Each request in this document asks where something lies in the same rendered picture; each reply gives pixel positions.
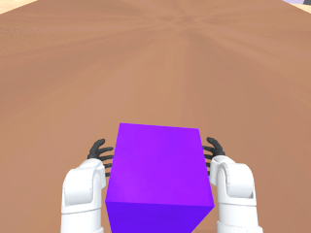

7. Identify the robot right hand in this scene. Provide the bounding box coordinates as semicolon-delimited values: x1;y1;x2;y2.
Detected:
202;137;225;176

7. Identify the robot left hand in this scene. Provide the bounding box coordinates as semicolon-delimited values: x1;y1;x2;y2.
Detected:
87;139;114;177

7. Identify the robot right forearm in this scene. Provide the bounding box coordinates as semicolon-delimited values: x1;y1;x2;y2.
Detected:
209;155;263;233

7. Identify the carton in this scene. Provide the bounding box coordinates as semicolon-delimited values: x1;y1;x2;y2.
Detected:
105;122;215;233

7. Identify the robot left forearm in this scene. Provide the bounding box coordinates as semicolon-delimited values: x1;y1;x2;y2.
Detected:
60;158;106;233

